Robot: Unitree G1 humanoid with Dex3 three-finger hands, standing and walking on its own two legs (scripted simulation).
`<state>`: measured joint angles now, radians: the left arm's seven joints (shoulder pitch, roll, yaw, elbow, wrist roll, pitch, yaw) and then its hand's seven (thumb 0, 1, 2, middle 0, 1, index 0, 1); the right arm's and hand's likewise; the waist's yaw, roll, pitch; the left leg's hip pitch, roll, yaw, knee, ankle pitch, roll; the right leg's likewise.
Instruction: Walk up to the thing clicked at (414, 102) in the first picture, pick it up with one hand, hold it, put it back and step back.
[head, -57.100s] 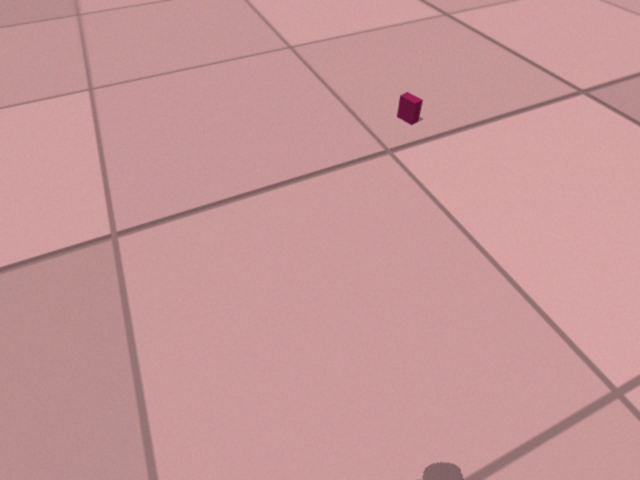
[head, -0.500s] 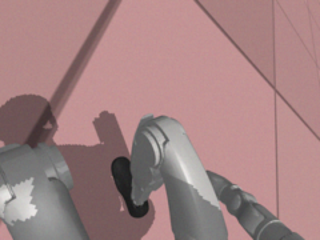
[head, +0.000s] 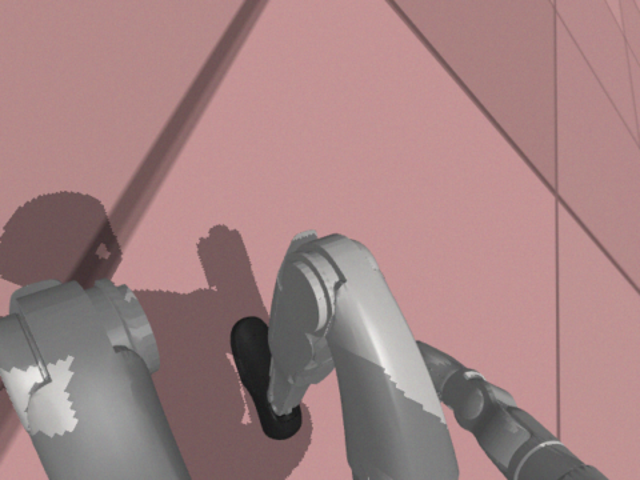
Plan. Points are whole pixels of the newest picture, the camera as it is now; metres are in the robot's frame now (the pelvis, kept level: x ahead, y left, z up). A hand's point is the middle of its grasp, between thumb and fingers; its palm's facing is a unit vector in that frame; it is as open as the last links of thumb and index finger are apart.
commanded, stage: settle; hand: left
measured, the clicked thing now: out of the picture +0.44 +0.30 -0.22
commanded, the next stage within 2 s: lift in 1.74 s
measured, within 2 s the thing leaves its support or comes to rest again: neither
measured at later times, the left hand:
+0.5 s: hand out of the picture +0.42 +0.33 -0.14, palm faces +0.44 -0.90 +0.01, open 7.1 cm
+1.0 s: hand out of the picture +0.39 +0.35 -0.03, palm faces +0.44 -0.90 -0.04, open 7.1 cm
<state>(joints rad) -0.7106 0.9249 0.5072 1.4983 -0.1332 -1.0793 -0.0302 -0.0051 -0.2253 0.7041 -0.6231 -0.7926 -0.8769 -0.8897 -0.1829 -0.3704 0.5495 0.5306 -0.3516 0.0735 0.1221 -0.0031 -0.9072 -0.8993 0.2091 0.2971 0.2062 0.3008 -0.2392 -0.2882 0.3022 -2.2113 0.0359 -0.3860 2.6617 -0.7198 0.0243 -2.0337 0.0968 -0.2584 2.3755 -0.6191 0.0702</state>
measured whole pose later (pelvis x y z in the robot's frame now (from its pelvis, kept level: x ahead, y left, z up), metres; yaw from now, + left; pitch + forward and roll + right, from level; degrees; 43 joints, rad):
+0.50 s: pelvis +0.01 -0.01 +0.01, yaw +1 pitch +15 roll -18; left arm -0.63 0.79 0.51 1.19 -0.08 -0.94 -0.03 0.01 -0.45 0.91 -0.81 -1.23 -1.32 -1.39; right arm -0.12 -0.34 0.46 0.54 -0.32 0.10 0.13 0.00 -0.92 -0.90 0.21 0.30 0.21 0.30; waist -0.21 -0.25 0.24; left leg -2.22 0.02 -0.37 2.62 -0.72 0.00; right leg -2.05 0.07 -0.25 2.37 -0.63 0.06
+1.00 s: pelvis +0.01 -0.02 +0.04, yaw +7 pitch +26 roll -12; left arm -0.56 0.58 0.46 0.92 -0.13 -0.66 -0.12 0.01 -0.42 0.85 -0.80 -1.28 -1.32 -1.39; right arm 0.03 -0.31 0.21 0.58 -0.14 0.09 0.09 0.00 -0.91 -0.90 0.21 0.30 0.21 0.30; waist -0.14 -0.09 0.01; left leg -2.24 0.03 -0.21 2.46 -0.69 0.01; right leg -2.12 0.02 -0.14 2.32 -0.66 0.04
